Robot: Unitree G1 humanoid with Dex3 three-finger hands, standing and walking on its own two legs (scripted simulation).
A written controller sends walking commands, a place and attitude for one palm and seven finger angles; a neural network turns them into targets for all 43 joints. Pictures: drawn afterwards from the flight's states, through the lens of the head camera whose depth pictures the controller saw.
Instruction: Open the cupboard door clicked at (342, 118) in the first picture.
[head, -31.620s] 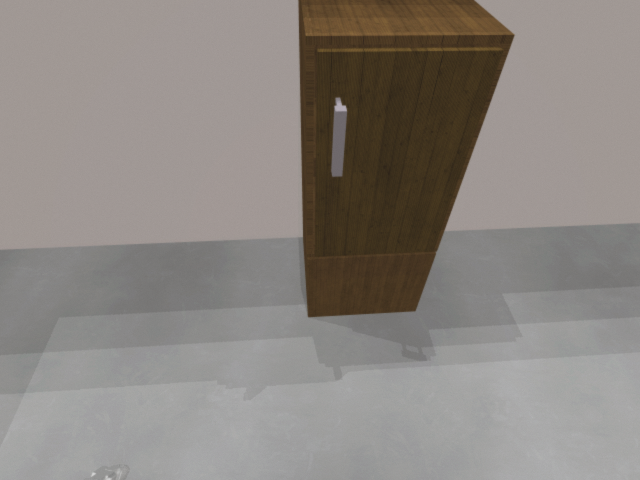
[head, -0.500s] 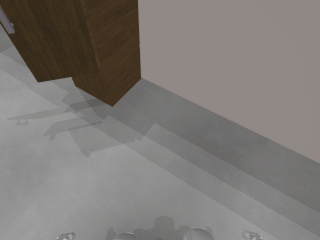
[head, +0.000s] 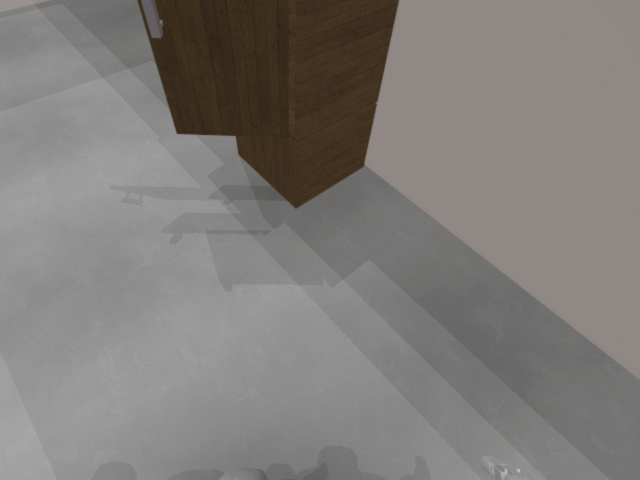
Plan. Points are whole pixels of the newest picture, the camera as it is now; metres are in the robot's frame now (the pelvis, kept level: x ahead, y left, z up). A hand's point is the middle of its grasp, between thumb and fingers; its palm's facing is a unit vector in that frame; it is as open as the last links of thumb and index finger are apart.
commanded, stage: turn to face it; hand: left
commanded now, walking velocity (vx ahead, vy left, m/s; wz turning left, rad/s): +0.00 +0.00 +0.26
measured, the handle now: out of the picture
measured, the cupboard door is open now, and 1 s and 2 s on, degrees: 50 50 50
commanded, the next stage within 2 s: take the last steps up to it in 0.02 s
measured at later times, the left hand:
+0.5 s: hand out of the picture +0.01 +0.18 -0.15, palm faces +0.20 -0.96 -0.21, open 7.4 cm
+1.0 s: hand (134, 350) +0.29 +0.30 -0.13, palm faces +0.16 -0.96 -0.21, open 7.4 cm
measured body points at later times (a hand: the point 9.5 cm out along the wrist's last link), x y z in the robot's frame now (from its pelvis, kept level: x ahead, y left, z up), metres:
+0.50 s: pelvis +0.05 +0.00 +0.02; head +0.09 +0.01 +0.47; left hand +0.00 +0.23 -0.13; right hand +0.16 -0.24 -0.13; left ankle +0.07 +0.15 -0.66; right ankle +0.00 -0.14 -0.72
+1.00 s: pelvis +0.21 +0.10 +0.02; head +0.23 +0.09 +0.47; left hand +0.28 +0.35 -0.12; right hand +0.23 -0.13 -0.14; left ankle +0.14 +0.18 -0.72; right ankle +0.30 +0.00 -0.70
